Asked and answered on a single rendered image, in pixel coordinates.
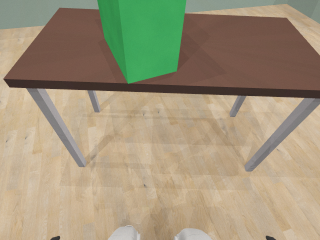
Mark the robot left thigh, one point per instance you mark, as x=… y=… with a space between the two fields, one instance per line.
x=125 y=233

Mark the table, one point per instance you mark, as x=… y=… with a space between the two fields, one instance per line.
x=231 y=55

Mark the robot thigh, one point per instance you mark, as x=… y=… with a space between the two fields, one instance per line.
x=192 y=234
x=125 y=233

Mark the robot right thigh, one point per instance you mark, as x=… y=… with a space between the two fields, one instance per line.
x=192 y=234

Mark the carton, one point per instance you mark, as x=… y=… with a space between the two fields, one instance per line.
x=144 y=36

